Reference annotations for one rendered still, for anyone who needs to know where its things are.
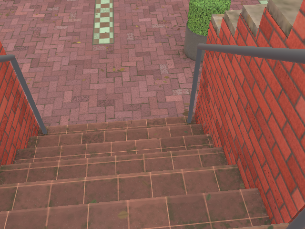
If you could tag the stairs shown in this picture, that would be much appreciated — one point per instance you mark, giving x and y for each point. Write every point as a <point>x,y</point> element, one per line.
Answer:
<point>154,173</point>

